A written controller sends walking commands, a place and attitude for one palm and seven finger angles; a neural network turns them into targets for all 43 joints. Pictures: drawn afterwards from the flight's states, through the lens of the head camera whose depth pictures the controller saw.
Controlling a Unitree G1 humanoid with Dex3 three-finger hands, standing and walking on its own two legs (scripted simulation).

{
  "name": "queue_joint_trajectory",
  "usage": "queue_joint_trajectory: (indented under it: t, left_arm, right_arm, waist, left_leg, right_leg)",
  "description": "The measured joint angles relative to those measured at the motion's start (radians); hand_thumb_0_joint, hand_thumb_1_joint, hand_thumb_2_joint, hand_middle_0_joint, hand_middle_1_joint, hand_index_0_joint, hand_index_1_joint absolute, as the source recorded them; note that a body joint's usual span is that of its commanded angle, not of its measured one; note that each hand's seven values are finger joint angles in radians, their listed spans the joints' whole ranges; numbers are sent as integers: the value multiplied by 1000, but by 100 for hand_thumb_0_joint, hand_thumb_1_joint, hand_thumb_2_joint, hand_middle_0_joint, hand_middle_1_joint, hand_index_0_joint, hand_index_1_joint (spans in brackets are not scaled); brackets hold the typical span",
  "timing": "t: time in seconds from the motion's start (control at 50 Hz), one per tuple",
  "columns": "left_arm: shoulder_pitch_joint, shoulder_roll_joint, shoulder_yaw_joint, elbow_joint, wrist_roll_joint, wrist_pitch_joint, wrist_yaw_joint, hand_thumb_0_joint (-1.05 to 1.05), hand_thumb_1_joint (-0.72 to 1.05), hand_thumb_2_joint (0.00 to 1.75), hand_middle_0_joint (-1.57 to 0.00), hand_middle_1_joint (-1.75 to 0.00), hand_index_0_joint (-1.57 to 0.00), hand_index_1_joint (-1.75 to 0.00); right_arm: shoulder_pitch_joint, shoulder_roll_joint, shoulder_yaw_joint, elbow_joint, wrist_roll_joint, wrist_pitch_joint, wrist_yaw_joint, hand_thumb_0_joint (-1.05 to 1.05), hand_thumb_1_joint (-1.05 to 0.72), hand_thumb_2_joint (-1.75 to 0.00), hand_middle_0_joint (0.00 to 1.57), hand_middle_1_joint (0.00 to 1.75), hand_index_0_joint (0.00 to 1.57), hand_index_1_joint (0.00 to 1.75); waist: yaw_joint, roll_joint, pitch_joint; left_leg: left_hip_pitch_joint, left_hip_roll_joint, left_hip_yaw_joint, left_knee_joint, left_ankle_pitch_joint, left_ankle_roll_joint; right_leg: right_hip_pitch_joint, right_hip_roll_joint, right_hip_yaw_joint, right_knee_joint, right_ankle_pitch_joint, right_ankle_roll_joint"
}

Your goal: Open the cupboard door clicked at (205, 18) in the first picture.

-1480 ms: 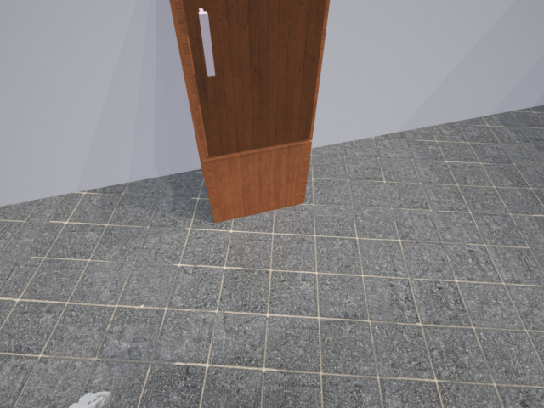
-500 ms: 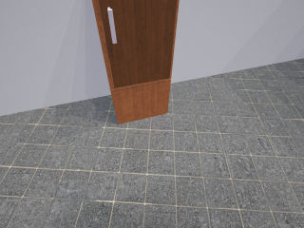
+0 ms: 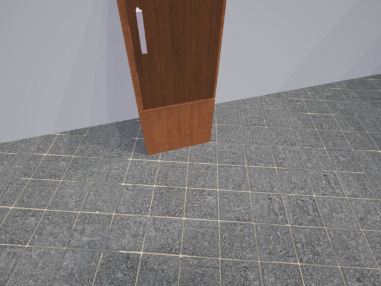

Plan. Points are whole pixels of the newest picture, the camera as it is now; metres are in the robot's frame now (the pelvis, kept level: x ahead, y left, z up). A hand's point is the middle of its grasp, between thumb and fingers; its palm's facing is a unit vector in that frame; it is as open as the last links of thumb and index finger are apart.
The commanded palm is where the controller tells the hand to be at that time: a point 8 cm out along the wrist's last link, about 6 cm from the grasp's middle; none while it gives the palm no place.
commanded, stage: walk to a spot facing it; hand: left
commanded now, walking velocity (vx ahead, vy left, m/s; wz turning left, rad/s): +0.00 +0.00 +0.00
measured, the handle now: (141, 31) +1.04 +0.28 +0.08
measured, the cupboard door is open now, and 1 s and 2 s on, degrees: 0 0 0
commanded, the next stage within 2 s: none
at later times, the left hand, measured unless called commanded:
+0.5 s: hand out of the picture +0.05 +0.18 -0.18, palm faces -0.13 -0.96 -0.26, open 7.4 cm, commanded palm none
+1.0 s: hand (121, 268) +0.20 +0.20 -0.20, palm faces -0.32 -0.93 -0.18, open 7.4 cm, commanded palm none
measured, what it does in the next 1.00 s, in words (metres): walks ahead, turning right: left foot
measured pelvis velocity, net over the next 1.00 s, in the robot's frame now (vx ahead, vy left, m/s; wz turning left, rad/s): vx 0.18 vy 0.01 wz -0.47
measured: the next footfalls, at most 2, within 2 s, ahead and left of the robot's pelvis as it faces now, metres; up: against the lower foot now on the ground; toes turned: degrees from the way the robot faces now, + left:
left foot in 0.94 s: +0.30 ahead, +0.06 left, +0.00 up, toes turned -19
right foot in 1.50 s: +0.32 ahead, -0.19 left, +0.00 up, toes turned -52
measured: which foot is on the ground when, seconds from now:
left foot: down 0.00-0.46, up 0.48-0.92, down 0.94-1.00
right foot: down 0.00-0.94, up 0.96-1.00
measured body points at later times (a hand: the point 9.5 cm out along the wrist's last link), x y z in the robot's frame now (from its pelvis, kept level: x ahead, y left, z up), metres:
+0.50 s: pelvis +0.00 -0.03 -0.03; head +0.00 -0.05 +0.42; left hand +0.06 +0.23 -0.16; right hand +0.02 -0.29 -0.18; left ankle +0.00 +0.11 -0.72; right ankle -0.02 -0.11 -0.75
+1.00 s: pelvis +0.18 +0.01 -0.02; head +0.20 +0.02 +0.43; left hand +0.22 +0.25 -0.18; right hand +0.21 -0.26 -0.14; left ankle +0.26 +0.07 -0.75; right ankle +0.00 -0.09 -0.70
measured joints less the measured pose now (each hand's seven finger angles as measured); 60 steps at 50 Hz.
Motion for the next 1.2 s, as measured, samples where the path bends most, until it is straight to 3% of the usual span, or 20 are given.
queue_joint_trajectory:
  t: [0.14,0.32,0.42,0.46,0.5,0.54,0.6,0.7,0.78,0.88,0.94,0.98,1.04,1.1,1.2]
  left_arm:
    - [3,1,3,-5,0,4,1,0,90,89,-20,-30,-20,-30]
    - [54,-44,23,-69,5,58,-2,0,91,89,-20,-30,-20,-30]
    - [122,-92,39,-92,12,71,-30,0,91,89,-20,-30,-20,-30]
    - [159,-108,42,-107,16,50,-36,0,91,89,-20,-30,-20,-30]
    - [184,-126,42,-112,16,21,-23,0,91,89,-20,-30,-20,-30]
    - [219,-146,42,-110,11,1,-10,0,91,89,-20,-30,-20,-30]
    - [275,-168,38,-93,8,-15,-6,0,91,89,-20,-30,-20,-30]
    - [328,-196,33,-60,9,-31,-8,0,90,89,-20,-30,-20,-30]
    - [337,-200,38,-48,14,-37,-3,0,90,89,-21,-30,-20,-30]
    - [328,-182,50,-49,21,-36,7,0,90,89,-21,-30,-20,-30]
    - [326,-164,65,-50,15,-30,7,0,90,89,-21,-30,-20,-30]
    - [293,-144,80,-38,6,-13,1,0,90,89,-20,-30,-20,-30]
    - [243,-109,99,-40,13,5,-9,1,91,89,-20,-30,-20,-30]
    - [182,-80,115,-78,21,14,-22,1,91,89,-20,-30,-20,-30]
    - [90,-69,125,-147,22,31,-25,0,91,89,-20,-30,-19,-30]
  right_arm:
    - [-5,2,-1,-3,-1,2,-2,0,-90,-90,21,30,21,30]
    - [10,70,-18,-85,-6,29,-17,0,-90,-90,20,30,21,30]
    - [56,92,-30,-99,-10,36,-3,0,-90,-90,21,30,21,30]
    - [83,88,-36,-101,-11,42,2,0,-90,-90,21,30,21,30]
    - [95,85,-43,-94,-13,55,4,0,-90,-90,21,30,21,30]
    - [99,85,-47,-89,-15,56,10,0,-90,-90,21,30,21,30]
    - [89,90,-52,-103,-18,39,18,1,-90,-90,20,30,20,30]
    - [52,97,-65,-148,-17,19,19,0,-90,-90,20,30,20,30]
    - [31,105,-69,-163,-15,16,19,0,-90,-90,20,30,20,30]
    - [5,127,-61,-177,-8,6,21,0,-90,-90,20,30,20,30]
    - [-3,143,-46,-199,-6,-28,15,0,-90,-90,20,30,20,30]
    - [-7,163,-35,-205,-12,-52,6,0,-90,-90,20,30,20,30]
    - [36,189,-23,-200,-15,-56,-1,0,-90,-90,20,30,21,30]
    - [103,203,-23,-171,-12,-62,-13,0,-90,-90,20,30,21,30]
    - [187,169,-44,-120,-7,-59,-34,-1,-93,-90,21,30,21,30]
  waist:
    - [7,2,0]
    - [17,-15,23]
    - [30,8,15]
    - [35,31,-3]
    - [39,49,-7]
    - [47,51,-6]
    - [49,36,-8]
    - [38,24,-5]
    - [47,23,-7]
    - [73,7,-10]
    - [71,-11,-12]
    - [64,-32,2]
    - [48,-46,-6]
    - [34,-49,-16]
    - [13,-45,-13]
  left_leg:
    - [3,2,9,1,-2,1]
    - [-60,24,92,120,-67,-2]
    - [-54,68,159,188,-128,-15]
    - [-93,100,160,292,-221,-22]
    - [-189,93,94,510,-312,-28]
    - [-267,77,57,661,-261,-26]
    - [-354,75,54,734,-147,-38]
    - [-449,93,37,700,-23,-62]
    - [-464,101,30,612,-5,-69]
    - [-392,82,43,405,-58,-53]
    - [-277,60,60,218,-25,-25]
    - [-265,61,100,278,-41,19]
    - [-181,72,159,248,-90,39]
    - [-94,73,199,153,-78,42]
    - [-1,62,268,63,-86,55]
  right_leg:
    - [-1,2,9,1,1,1]
    - [-120,25,84,167,-54,-2]
    - [-165,7,-6,361,-230,-2]
    - [-131,13,-30,289,-194,-24]
    - [-137,34,-41,300,-172,-55]
    - [-102,50,-36,246,-158,-65]
    - [-43,61,1,127,-106,-66]
    - [26,70,59,-7,-57,-61]
    - [67,71,96,-46,-67,-48]
    - [106,56,142,-26,-134,-17]
    - [85,49,176,106,-231,0]
    - [-23,47,150,408,-296,-15]
    - [-194,27,55,756,-233,-21]
    - [-324,-12,-20,859,-124,-7]
    - [-467,-53,-48,841,-13,23]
